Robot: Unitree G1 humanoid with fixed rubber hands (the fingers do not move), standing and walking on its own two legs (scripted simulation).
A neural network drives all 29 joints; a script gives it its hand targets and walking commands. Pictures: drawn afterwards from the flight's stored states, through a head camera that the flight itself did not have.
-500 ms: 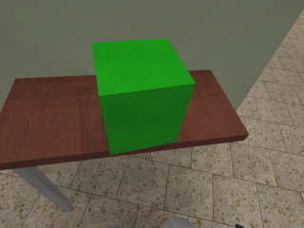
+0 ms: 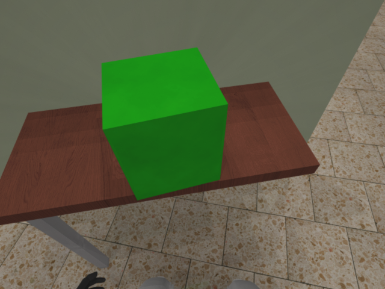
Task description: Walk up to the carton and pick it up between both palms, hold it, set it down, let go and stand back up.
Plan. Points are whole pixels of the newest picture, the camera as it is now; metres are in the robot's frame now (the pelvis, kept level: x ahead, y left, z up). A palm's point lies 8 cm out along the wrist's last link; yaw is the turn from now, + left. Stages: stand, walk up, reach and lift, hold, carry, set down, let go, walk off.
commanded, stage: stand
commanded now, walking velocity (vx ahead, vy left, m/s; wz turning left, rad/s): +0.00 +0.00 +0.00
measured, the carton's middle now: (166, 126) +0.45 +0.06 +0.08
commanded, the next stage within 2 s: none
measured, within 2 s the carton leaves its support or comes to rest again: neither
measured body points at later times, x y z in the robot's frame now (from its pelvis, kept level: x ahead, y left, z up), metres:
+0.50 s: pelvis +0.00 +0.03 +0.01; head +0.03 +0.03 +0.46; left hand +0.12 +0.29 -0.10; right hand +0.04 -0.24 -0.11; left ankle +0.03 +0.14 -0.71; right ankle +0.03 -0.12 -0.68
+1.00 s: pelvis +0.00 +0.04 -0.02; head +0.01 +0.06 +0.43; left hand +0.07 +0.31 -0.16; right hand +0.08 -0.24 -0.12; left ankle +0.05 +0.15 -0.71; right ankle +0.04 -0.11 -0.68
